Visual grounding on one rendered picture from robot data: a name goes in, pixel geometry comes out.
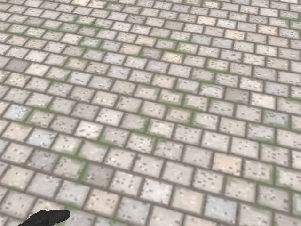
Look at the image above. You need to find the robot left hand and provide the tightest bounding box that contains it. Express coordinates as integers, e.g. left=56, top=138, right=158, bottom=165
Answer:
left=18, top=209, right=71, bottom=226

